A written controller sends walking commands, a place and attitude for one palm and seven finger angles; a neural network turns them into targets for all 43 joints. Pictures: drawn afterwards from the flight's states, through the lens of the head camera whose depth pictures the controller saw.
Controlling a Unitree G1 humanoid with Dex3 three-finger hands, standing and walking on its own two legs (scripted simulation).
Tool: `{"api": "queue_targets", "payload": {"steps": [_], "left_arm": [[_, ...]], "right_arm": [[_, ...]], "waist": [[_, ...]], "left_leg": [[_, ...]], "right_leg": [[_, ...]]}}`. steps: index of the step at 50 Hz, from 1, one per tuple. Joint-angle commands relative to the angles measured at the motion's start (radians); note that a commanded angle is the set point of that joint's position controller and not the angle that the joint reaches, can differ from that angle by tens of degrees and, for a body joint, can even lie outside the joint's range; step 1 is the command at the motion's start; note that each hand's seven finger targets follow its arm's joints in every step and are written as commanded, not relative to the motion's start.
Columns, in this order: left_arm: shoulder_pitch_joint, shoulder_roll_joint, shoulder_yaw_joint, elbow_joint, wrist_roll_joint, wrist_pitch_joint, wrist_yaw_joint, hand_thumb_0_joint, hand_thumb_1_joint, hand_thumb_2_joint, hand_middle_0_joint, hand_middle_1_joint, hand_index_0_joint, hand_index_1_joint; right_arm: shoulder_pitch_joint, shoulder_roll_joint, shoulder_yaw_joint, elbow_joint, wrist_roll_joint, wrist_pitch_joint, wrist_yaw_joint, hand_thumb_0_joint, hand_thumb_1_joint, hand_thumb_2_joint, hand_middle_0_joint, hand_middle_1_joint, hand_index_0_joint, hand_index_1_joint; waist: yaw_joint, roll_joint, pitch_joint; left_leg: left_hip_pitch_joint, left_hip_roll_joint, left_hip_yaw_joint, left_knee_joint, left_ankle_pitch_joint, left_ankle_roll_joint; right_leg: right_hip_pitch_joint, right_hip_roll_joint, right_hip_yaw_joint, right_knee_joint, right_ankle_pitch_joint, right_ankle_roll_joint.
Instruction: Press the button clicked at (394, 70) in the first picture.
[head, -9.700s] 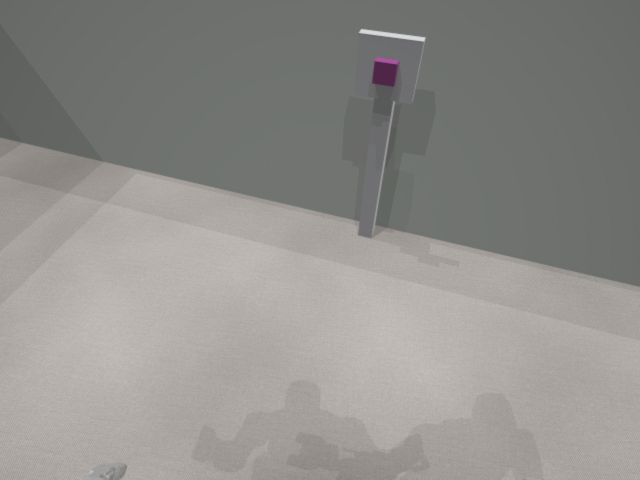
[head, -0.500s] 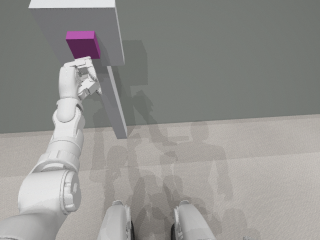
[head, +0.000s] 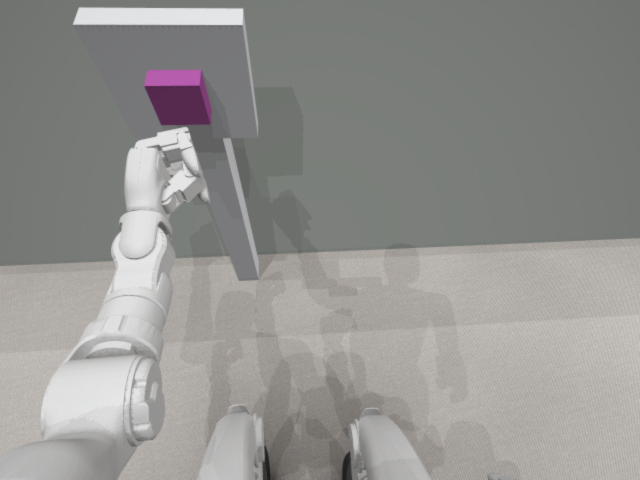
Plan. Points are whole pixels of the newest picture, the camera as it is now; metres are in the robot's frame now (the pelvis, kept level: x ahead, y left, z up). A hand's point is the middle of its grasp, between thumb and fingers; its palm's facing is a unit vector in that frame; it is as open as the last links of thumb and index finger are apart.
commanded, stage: aim a knuckle at the button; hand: left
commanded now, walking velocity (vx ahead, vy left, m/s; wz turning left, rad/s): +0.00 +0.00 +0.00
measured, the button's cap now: (180, 96) +0.58 +0.16 +0.08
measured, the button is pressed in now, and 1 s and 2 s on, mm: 0 6 0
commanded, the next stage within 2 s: press the button with the knuckle in 0.14 s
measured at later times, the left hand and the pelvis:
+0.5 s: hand (208, 163) +0.50 +0.12 +0.05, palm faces +0.03 -1.00 -0.03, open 3.1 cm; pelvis +0.00 +0.00 +0.00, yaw +0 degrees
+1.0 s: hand (199, 149) +0.53 +0.14 +0.04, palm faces +0.04 -1.00 -0.02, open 3.0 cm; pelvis +0.00 +0.00 -0.01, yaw -1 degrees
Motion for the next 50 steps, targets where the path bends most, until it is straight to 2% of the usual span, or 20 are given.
{"api": "queue_targets", "payload": {"steps": [1, 3, 4, 5, 10, 12, 14, 15, 17, 19, 26, 28, 32, 34, 35, 37, 41, 45, 48, 50], "left_arm": [[-0.397, 0.187, 0.035, -0.179, 0.005, -0.072, 0.017, 0.0, 0.9, 0.9, -1.3, -1.5, -1.3, -1.5], [-0.424, 0.162, 0.01, -0.195, 0.011, -0.08, 0.02, 0.0, 0.9, 0.9, -1.3, -1.5, -1.3, -1.5], [-0.434, 0.175, 0.022, -0.208, 0.009, -0.086, 0.022, 0.0, 0.9, 0.9, -1.3, -1.5, -1.3, -1.5], [-0.426, 0.198, 0.04, -0.209, 0.012, -0.092, 0.026, 0.0, 0.9, 0.9, -1.3, -1.5, -1.3, -1.5], [-0.444, 0.175, 0.018, -0.209, 0.009, -0.084, 0.019, 0.0, 0.9, 0.9, -1.3, -1.5, -1.3, -1.5], [-0.424, 0.185, 0.026, -0.229, 0.005, -0.08, 0.015, 0.0, 0.9, 0.9, -1.3, -1.5, -1.3, -1.5], [-0.465, 0.151, -0.01, -0.216, 0.003, -0.068, 0.012, 0.0, 0.9, 0.9, -1.3, -1.5, -1.3, -1.5], [-0.491, 0.163, 0.001, -0.213, 0.002, -0.069, 0.015, 0.0, 0.9, 0.9, -1.3, -1.5, -1.3, -1.5], [-0.49, 0.166, 0.007, -0.209, 0.003, -0.068, 0.02, 0.0, 0.9, 0.9, -1.3, -1.5, -1.3, -1.5], [-0.495, 0.165, 0.009, -0.188, 0.004, -0.065, 0.024, 0.0, 0.9, 0.9, -1.3, -1.5, -1.3, -1.5], [-0.501, 0.26, 0.078, -0.11, 0.027, -0.062, 0.034, 0.0, 0.9, 0.9, -1.3, -1.5, -1.3, -1.5], [-0.519, 0.281, 0.093, -0.101, 0.026, -0.057, 0.03, 0.0, 0.9, 0.9, -1.3, -1.5, -1.3, -1.5], [-0.55, 0.32, 0.111, -0.113, 0.025, -0.06, 0.011, 0.0, 0.9, 0.9, -1.3, -1.5, -1.3, -1.5], [-0.545, 0.306, 0.098, -0.106, 0.021, -0.055, -0.002, 0.0, 0.9, 0.9, -1.3, -1.5, -1.3, -1.5], [-0.561, 0.288, 0.084, -0.078, 0.02, -0.05, -0.007, 0.0, 0.9, 0.9, -1.3, -1.5, -1.3, -1.5], [-0.604, 0.313, 0.091, -0.096, 0.018, -0.046, -0.011, 0.0, 0.9, 0.9, -1.3, -1.5, -1.3, -1.5], [-0.653, 0.307, 0.084, -0.11, 0.015, -0.044, -0.013, 0.0, 0.9, 0.9, -1.3, -1.5, -1.3, -1.5], [-0.681, 0.308, 0.082, -0.066, 0.024, -0.034, -0.002, 0.0, 0.9, 0.9, -1.3, -1.5, -1.3, -1.5], [-0.749, 0.326, 0.073, -0.055, 0.043, -0.031, 0.012, 0.0, 0.9, 0.9, -1.3, -1.5, -1.3, -1.5], [-0.778, 0.338, 0.081, -0.071, 0.047, -0.038, 0.018, 0.0, 0.9, 0.9, -1.3, -1.5, -1.3, -1.5]], "right_arm": [[0.138, -0.158, -0.057, -0.063, -0.008, -0.006, -0.004, 0.0, -0.9, -0.9, 0.2, 0.3, 0.2, 0.3], [0.127, -0.153, -0.056, -0.069, -0.007, -0.005, -0.002, 0.0, -0.9, -0.9, 0.2, 0.3, 0.2, 0.3], [0.125, -0.152, -0.056, -0.07, -0.01, -0.005, -0.001, 0.0, -0.9, -0.9, 0.2, 0.3, 0.2, 0.3], [0.127, -0.157, -0.058, -0.073, -0.011, -0.004, -0.003, 0.0, -0.9, -0.9, 0.2, 0.3, 0.2, 0.3], [0.127, -0.156, -0.056, -0.075, -0.01, -0.001, -0.004, 0.0, -0.9, -0.9, 0.2, 0.3, 0.2, 0.3], [0.129, -0.156, -0.058, -0.076, -0.007, 0.003, -0.005, 0.0, -0.9, -0.9, 0.2, 0.3, 0.2, 0.3], [0.13, -0.152, -0.055, -0.065, -0.006, 0.005, -0.005, 0.0, -0.9, -0.9, 0.2, 0.3, 0.2, 0.3], [0.136, -0.155, -0.057, -0.059, -0.008, 0.003, -0.007, 0.0, -0.9, -0.9, 0.2, 0.3, 0.2, 0.3], [0.144, -0.155, -0.058, -0.053, -0.01, 0.003, -0.008, 0.0, -0.9, -0.9, 0.2, 0.3, 0.2, 0.3], [0.149, -0.154, -0.056, -0.049, -0.012, 0.003, -0.005, 0.0, -0.9, -0.9, 0.2, 0.3, 0.2, 0.3], [0.165, -0.159, -0.048, -0.05, -0.017, 0.008, -0.005, 0.0, -0.9, -0.9, 0.2, 0.3, 0.2, 0.3], [0.17, -0.16, -0.047, -0.05, -0.017, 0.009, -0.004, 0.0, -0.9, -0.9, 0.2, 0.3, 0.2, 0.3], [0.181, -0.163, -0.045, -0.053, -0.017, 0.009, -0.007, 0.0, -0.9, -0.9, 0.2, 0.3, 0.2, 0.3], [0.183, -0.162, -0.045, -0.052, -0.015, 0.009, -0.004, 0.0, -0.9, -0.9, 0.2, 0.3, 0.2, 0.3], [0.189, -0.165, -0.046, -0.047, -0.016, 0.009, -0.006, 0.0, -0.9, -0.9, 0.2, 0.3, 0.2, 0.3], [0.197, -0.17, -0.046, -0.041, -0.016, 0.009, -0.007, 0.0, -0.9, -0.9, 0.2, 0.3, 0.2, 0.3], [0.207, -0.174, -0.049, -0.029, -0.017, 0.007, -0.007, 0.0, -0.9, -0.9, 0.2, 0.3, 0.2, 0.3], [0.216, -0.177, -0.046, -0.016, -0.02, 0.006, -0.007, 0.0, -0.9, -0.9, 0.2, 0.3, 0.2, 0.3], [0.219, -0.18, -0.04, -0.01, -0.023, 0.004, -0.007, 0.0, -0.9, -0.9, 0.2, 0.3, 0.2, 0.3], [0.224, -0.183, -0.041, -0.01, -0.029, 0.0, -0.005, 0.0, -0.9, -0.9, 0.2, 0.3, 0.2, 0.3]], "waist": [[-0.031, 0.003, -0.444], [-0.04, 0.03, -0.439], [-0.031, 0.043, -0.458], [-0.029, 0.036, -0.474], [-0.037, 0.056, -0.508], [-0.026, 0.051, -0.535], [-0.049, 0.049, -0.499], [-0.055, 0.055, -0.501], [-0.051, 0.048, -0.524], [-0.053, 0.04, -0.501], [-0.048, 0.023, -0.487], [-0.057, 0.007, -0.479], [-0.056, 0.045, -0.52], [-0.058, 0.046, -0.521], [-0.08, 0.028, -0.5], [-0.079, 0.06, -0.512], [-0.087, 0.099, -0.551], [-0.109, 0.068, -0.505], [-0.123, 0.099, -0.487], [-0.124, 0.13, -0.532]], "left_leg": [[0.384, -0.058, -0.023, -0.097, 0.267, 0.034], [0.402, -0.058, -0.021, -0.094, 0.265, 0.033], [0.404, -0.059, -0.022, -0.092, 0.267, 0.032], [0.412, -0.057, -0.027, -0.088, 0.278, 0.032], [0.429, -0.056, -0.028, -0.081, 0.294, 0.032], [0.448, -0.054, -0.029, -0.084, 0.324, 0.028], [0.436, -0.053, -0.032, -0.085, 0.305, 0.029], [0.448, -0.051, -0.035, -0.08, 0.313, 0.031], [0.453, -0.052, -0.037, -0.079, 0.332, 0.03], [0.429, -0.054, -0.033, -0.08, 0.317, 0.031], [0.341, -0.058, -0.023, -0.071, 0.283, 0.038], [0.311, -0.058, -0.013, -0.064, 0.264, 0.043], [0.32, -0.056, -0.015, -0.055, 0.293, 0.042], [0.319, -0.055, -0.014, -0.054, 0.289, 0.041], [0.316, -0.054, -0.02, -0.051, 0.286, 0.045], [0.323, -0.051, -0.022, -0.048, 0.278, 0.043], [0.389, -0.046, -0.038, -0.047, 0.313, 0.039], [0.361, -0.044, -0.042, -0.042, 0.289, 0.044], [0.358, -0.042, -0.053, -0.043, 0.256, 0.042], [0.393, -0.04, -0.062, -0.036, 0.283, 0.041]], "right_leg": [[0.122, 0.035, 0.008, -0.161, 0.329, -0.01], [0.101, 0.035, 0.008, -0.161, 0.323, -0.01], [0.112, 0.035, 0.009, -0.157, 0.324, -0.011], [0.109, 0.037, 0.009, -0.149, 0.329, -0.013], [0.106, 0.038, 0.008, -0.142, 0.342, -0.011], [0.128, 0.037, 0.007, -0.142, 0.368, -0.012], [0.11, 0.038, 0.004, -0.151, 0.353, -0.009], [0.092, 0.039, 0.003, -0.147, 0.352, -0.011], [0.104, 0.039, 0.003, -0.146, 0.367, -0.01], [0.111, 0.039, 0.004, -0.152, 0.361, -0.008], [0.138, 0.038, 0.017, -0.147, 0.354, -0.007], [0.157, 0.039, 0.027, -0.157, 0.354, -0.003], [0.164, 0.039, 0.03, -0.143, 0.381, -0.005], [0.166, 0.041, 0.03, -0.147, 0.377, -0.005], [0.14, 0.043, 0.026, -0.147, 0.371, -0.005], [0.128, 0.042, 0.028, -0.147, 0.352, -0.004], [0.085, 0.045, 0.015, -0.142, 0.348, -0.008], [0.058, 0.047, 0.011, -0.148, 0.318, -0.007], [0.017, 0.048, 0.007, -0.148, 0.267, -0.009], [-0.001, 0.048, 0.003, -0.136, 0.273, -0.013]]}}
